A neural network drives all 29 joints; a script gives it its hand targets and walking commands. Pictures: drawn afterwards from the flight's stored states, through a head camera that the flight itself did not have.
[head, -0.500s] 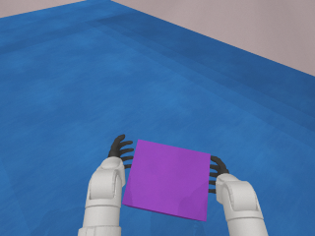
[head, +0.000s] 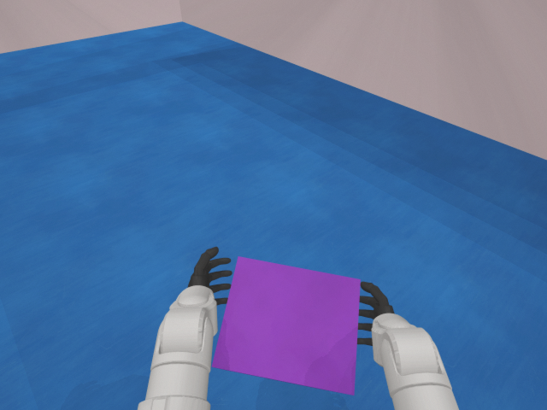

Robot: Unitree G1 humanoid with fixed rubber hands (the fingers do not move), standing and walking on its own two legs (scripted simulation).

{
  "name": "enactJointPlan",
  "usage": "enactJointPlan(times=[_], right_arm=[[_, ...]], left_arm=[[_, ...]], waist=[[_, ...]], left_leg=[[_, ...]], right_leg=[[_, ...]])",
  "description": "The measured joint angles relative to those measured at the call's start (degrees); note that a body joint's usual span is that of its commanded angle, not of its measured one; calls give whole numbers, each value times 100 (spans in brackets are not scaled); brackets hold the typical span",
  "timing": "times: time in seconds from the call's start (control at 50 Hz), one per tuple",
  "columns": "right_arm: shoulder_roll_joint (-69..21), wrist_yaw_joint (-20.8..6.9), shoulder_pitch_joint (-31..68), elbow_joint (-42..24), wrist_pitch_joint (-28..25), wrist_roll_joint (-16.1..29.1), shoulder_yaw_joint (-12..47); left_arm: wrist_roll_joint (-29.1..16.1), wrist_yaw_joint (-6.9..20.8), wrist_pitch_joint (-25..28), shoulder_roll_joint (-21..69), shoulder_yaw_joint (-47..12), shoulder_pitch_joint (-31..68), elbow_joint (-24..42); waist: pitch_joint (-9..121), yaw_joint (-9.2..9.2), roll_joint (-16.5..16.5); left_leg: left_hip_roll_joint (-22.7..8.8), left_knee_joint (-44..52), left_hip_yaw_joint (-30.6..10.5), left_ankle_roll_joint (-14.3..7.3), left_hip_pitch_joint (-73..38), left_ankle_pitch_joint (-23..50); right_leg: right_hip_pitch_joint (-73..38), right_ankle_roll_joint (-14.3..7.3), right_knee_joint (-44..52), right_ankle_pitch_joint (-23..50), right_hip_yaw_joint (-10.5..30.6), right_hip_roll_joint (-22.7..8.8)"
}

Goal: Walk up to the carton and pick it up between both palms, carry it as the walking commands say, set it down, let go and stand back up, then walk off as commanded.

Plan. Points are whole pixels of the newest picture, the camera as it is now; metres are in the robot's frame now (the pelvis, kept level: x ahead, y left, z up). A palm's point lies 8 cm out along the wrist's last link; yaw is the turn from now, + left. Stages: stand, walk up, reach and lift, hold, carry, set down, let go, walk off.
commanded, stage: carry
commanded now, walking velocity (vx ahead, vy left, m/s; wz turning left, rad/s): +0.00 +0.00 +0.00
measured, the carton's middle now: (284, 330) +0.30 +0.01 -0.07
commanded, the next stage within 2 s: hold in 0.06 s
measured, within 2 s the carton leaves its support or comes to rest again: neither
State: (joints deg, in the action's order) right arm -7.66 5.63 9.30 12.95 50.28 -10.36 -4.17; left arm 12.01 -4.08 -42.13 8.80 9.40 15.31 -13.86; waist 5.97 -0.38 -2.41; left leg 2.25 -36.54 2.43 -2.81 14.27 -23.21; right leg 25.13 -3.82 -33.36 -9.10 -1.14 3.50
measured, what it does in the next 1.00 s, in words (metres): stands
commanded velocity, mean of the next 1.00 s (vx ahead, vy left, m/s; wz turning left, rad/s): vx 0.00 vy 0.00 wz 0.00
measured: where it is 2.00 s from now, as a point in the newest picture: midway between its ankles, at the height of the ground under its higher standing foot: outside the picture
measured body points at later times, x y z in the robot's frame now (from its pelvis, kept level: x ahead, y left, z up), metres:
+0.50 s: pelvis +0.00 +0.01 +0.01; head -0.05 -0.01 +0.46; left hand +0.31 +0.13 +0.06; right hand +0.27 -0.15 +0.02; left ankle -0.04 +0.09 -0.72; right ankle +0.09 -0.08 -0.72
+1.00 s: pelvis -0.01 +0.03 +0.00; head -0.04 +0.00 +0.45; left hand +0.30 +0.16 +0.01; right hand +0.28 -0.12 -0.01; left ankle -0.04 +0.09 -0.72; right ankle +0.09 -0.08 -0.72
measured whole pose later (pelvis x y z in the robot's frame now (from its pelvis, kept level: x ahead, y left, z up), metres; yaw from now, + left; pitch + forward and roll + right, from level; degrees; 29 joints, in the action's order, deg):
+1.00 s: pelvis -0.01 +0.03 +0.00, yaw +4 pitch -7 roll -2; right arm -8.3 4.8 16.4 24.1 37.6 -17.9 -16.2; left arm 15.1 -4.0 -25.9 11.1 15.5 22.7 -37.3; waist -2.7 -3.4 5.4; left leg 4.7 -37.8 -1.0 -5.5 7.7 -23.4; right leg 16.2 -0.3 -32.7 -10.0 0.1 2.6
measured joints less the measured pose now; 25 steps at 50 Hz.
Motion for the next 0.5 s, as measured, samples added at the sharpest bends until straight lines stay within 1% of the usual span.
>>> enactJointPlan(times=[0.04,0.1,0.12,0.16,0.18,0.2,0.28,0.32,0.36,0.42,0.5], right_arm=[[-4,-26,19,333,-195,-95,-82],[9,65,-90,239,-329,-15,-82],[8,85,-67,224,-368,-14,-122],[8,142,-74,163,-383,11,-144],[12,167,-104,96,-345,1,-131],[16,177,-140,42,-316,-40,-122],[10,201,-77,11,-232,-176,-293],[1,243,-8,-4,-230,-223,-414],[-7,273,51,-109,-166,-233,-452],[-6,314,37,-259,-66,-238,-397],[-17,275,110,-134,-14,-272,-442]], left_arm=[[27,16,133,6,26,22,-292],[-91,-10,263,-8,-68,-28,-279],[-59,-18,363,5,-77,22,-353],[-22,-101,478,2,-193,7,-394],[-14,-95,505,-2,-226,-2,-421],[-4,-60,538,-1,-241,4,-480],[18,118,638,66,-103,264,-845],[27,196,697,118,-24,436,-987],[100,253,795,159,84,556,-1091],[74,306,819,137,50,481,-996],[99,408,729,122,100,445,-973]], waist=[[52,3,-27],[-84,22,15],[-243,28,78],[-421,-31,256],[-449,-69,337],[-452,-119,414],[-500,-223,645],[-556,-235,716],[-628,-236,735],[-649,-284,681],[-693,-306,508]], left_leg=[[5,46,-24,-1,-25,28],[-9,69,-70,8,-109,44],[-23,92,-96,12,-241,50],[-39,200,-175,17,-475,92],[-32,267,-215,10,-565,121],[-19,329,-268,2,-641,151],[36,438,-392,-42,-857,204],[48,434,-426,-59,-931,200],[52,439,-433,-66,-992,202],[61,552,-460,-61,-1069,268],[62,635,-469,-61,-1123,336]], right_leg=[[-38,2,51,19,-20,-9],[-163,11,138,50,-63,-3],[-323,15,207,72,-85,7],[-628,33,417,142,-149,14],[-744,47,510,169,-181,2],[-849,60,595,187,-224,-16],[-1112,99,716,187,-326,-83],[-1205,117,730,177,-356,-97],[-1268,126,737,179,-360,-101],[-1363,134,865,240,-377,-111],[-1438,129,983,319,-381,-110]])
